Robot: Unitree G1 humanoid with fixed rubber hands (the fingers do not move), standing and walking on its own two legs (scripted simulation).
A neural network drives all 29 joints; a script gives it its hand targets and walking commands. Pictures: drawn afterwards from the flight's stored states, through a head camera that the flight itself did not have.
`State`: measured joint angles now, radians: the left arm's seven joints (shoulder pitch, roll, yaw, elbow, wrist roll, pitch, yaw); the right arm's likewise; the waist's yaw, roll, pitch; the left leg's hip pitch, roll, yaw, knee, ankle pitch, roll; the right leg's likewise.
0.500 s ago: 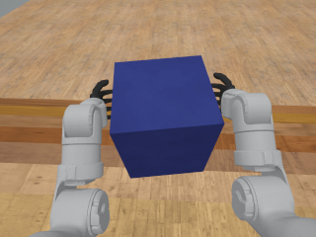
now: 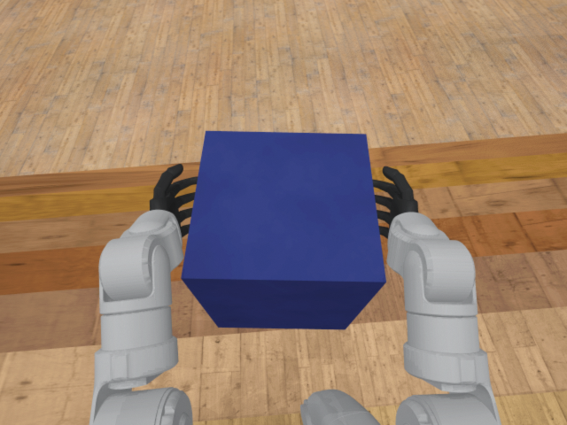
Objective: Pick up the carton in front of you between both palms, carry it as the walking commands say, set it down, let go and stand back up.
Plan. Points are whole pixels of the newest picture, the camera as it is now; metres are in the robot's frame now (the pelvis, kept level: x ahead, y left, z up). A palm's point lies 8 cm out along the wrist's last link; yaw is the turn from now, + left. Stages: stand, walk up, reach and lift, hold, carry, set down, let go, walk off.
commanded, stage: carry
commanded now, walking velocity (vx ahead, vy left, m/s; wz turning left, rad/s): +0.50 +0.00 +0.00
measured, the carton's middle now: (283, 242) +0.36 -0.03 +0.01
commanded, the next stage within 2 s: none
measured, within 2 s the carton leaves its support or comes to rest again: neither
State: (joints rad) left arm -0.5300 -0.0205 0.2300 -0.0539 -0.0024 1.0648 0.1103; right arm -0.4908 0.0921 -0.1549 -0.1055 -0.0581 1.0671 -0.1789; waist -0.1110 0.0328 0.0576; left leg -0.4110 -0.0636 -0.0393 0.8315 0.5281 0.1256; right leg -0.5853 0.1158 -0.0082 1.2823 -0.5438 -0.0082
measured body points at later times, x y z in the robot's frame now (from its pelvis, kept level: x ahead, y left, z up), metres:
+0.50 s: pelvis +0.41 -0.09 -0.22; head +0.50 -0.09 +0.22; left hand +0.76 +0.11 -0.17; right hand +0.80 -0.19 -0.17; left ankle +0.51 +0.03 -0.88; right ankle +0.28 -0.08 -0.89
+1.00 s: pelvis +0.83 -0.14 -0.40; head +0.84 -0.14 +0.05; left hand +1.20 -0.03 -0.29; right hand +1.18 -0.33 -0.28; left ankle +0.61 -0.04 -1.00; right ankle +0.97 -0.22 -1.12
